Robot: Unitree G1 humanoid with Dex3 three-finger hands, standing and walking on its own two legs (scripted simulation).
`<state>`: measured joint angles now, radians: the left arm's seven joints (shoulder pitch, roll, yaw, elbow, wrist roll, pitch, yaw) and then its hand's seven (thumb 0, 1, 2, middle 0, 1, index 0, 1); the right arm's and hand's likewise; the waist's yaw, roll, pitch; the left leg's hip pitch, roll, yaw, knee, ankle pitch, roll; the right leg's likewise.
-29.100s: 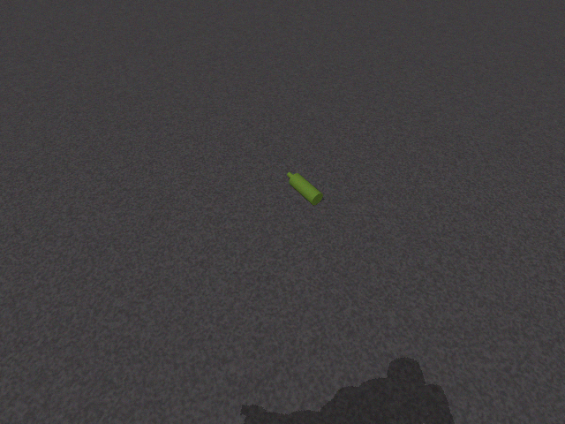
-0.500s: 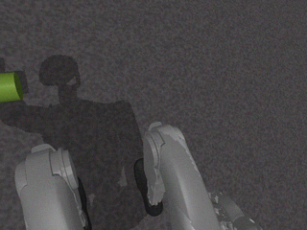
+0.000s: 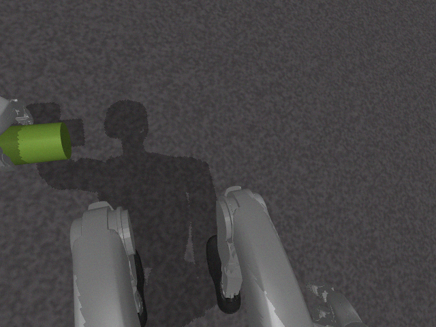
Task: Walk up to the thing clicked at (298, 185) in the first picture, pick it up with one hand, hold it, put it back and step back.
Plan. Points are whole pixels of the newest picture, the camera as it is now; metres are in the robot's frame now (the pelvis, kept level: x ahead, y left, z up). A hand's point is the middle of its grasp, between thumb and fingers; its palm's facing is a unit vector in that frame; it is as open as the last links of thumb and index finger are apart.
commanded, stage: lift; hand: left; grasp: from above
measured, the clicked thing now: out of the picture +0.44 +0.35 -0.17
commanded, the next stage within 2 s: hold in 1.28 s
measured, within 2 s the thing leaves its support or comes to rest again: neither
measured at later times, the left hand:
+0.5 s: hand out of the picture +0.36 +0.31 +0.07, palm faces -0.45 -0.11 -0.88, open 9.7 cm
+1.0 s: hand out of the picture +0.33 +0.28 +0.22, palm faces -0.46 -0.09 -0.88, open 9.8 cm
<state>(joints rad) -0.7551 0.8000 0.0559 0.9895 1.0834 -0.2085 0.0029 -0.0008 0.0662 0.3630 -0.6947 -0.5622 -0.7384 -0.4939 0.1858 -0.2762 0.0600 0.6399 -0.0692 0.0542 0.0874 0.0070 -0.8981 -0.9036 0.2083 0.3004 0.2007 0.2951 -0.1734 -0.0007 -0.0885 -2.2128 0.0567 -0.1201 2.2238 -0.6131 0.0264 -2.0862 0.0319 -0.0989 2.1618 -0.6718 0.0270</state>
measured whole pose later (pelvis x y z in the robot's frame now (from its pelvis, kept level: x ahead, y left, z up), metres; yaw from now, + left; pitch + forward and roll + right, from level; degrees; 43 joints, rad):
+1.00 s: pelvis +0.04 +0.01 +0.31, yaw +7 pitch +15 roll -3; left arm -0.32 0.45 -0.17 0.83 1.04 -0.07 0.13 0.00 0.07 0.39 -0.66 -0.61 -0.70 -0.54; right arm 0.25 -0.25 -0.03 0.73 0.03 -0.03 -0.05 0.01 -0.89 -0.90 0.21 0.30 0.20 0.30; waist -0.07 0.04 -0.13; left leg -0.95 0.05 0.00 1.12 -0.43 0.01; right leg -0.88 0.02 -0.01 1.08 -0.45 0.02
